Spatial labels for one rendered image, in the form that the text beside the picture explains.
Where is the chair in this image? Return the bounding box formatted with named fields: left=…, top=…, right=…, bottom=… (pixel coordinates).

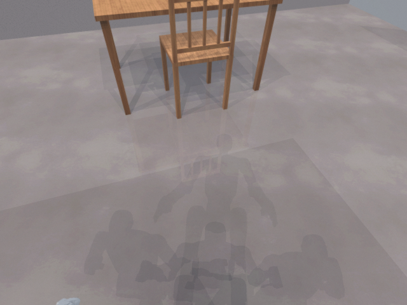
left=159, top=0, right=240, bottom=119

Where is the table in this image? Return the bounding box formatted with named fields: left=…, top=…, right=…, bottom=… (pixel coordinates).
left=92, top=0, right=283, bottom=115

